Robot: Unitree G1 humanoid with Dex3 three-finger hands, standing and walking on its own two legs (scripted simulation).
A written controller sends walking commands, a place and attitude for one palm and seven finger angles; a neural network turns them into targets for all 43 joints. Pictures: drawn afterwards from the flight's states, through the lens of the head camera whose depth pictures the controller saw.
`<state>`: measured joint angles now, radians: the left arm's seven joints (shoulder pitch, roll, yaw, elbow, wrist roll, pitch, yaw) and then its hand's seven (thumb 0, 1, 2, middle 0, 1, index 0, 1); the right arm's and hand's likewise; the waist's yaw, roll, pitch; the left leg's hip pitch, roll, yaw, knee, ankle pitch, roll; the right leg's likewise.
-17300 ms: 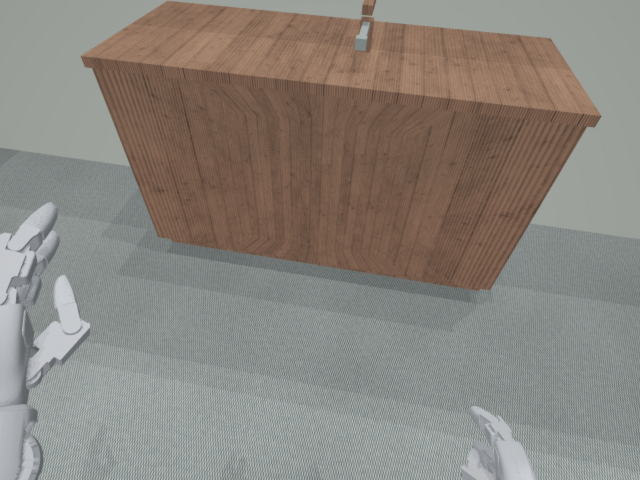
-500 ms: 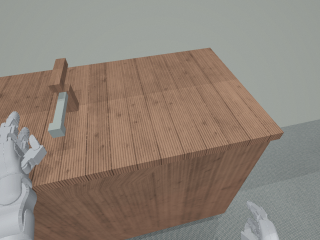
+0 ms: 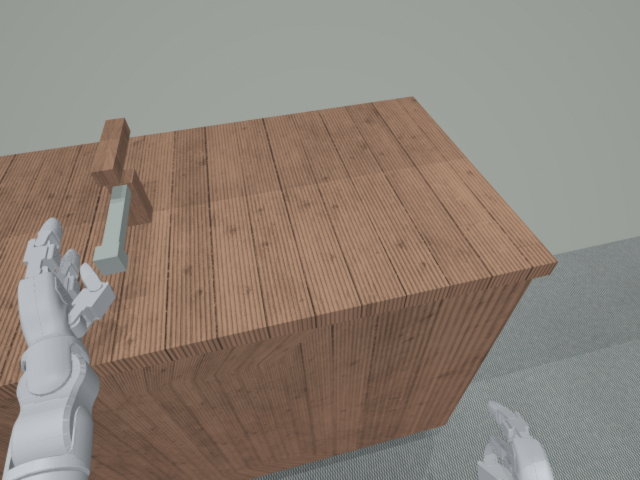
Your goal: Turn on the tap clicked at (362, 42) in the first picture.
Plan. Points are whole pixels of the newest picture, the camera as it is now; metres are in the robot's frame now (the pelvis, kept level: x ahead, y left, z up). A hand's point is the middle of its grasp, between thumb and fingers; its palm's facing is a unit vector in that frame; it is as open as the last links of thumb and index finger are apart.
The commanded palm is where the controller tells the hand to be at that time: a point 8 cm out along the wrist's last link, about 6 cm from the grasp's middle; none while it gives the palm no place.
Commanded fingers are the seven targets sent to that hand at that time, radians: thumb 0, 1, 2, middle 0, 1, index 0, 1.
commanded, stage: push the lever round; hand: left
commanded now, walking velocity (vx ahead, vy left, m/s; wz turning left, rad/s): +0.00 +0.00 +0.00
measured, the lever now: (111, 258) +0.33 +0.29 +0.12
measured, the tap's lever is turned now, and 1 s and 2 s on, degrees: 1 30 52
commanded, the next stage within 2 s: none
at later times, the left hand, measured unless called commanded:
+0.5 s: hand (143, 281) +0.30 +0.24 +0.12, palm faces +0.58 -0.82 -0.05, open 7.6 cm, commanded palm +0.26 +0.27 +0.11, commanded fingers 0.00 0.90 0.90 -0.15 -0.15 -0.15 -0.15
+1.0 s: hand (183, 262) +0.33 +0.21 +0.12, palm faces +0.64 -0.76 -0.05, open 7.7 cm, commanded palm +0.28 +0.24 +0.11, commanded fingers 0.00 0.90 0.90 -0.15 -0.15 -0.15 -0.15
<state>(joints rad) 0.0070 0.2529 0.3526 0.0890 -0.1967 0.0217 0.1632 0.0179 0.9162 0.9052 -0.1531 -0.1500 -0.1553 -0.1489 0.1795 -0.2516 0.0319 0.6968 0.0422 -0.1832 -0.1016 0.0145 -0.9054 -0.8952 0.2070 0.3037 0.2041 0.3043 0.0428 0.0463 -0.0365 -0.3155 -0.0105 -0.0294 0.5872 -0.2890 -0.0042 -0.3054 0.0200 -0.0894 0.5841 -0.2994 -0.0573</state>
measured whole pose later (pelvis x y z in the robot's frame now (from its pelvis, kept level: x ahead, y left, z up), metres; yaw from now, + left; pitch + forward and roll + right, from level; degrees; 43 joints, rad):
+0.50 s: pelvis +0.00 -0.01 +0.00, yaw +0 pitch +1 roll +0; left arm -0.05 0.18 0.26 0.09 -0.15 0.04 0.31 0.01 0.93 0.92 -0.15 -0.15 -0.15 -0.15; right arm 0.16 -0.25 0.03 0.69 0.03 -0.15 -0.09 0.01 -0.91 -0.90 0.21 0.30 0.20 0.30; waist 0.04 0.05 -0.04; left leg -0.32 -0.01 -0.04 0.59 -0.28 -0.01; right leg -0.31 0.02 -0.10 0.59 -0.30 -0.07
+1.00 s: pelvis +0.00 -0.01 +0.00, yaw +0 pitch +1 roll +0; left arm -0.16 0.07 0.15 0.12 -0.06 0.12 0.55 0.00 0.93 0.91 -0.15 -0.15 -0.15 -0.15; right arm 0.13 -0.23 0.02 0.71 0.00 -0.05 -0.08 0.01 -0.91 -0.90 0.21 0.30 0.20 0.30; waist 0.03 0.04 -0.04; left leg -0.31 -0.01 -0.04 0.58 -0.29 -0.01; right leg -0.30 0.02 -0.10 0.58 -0.30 -0.06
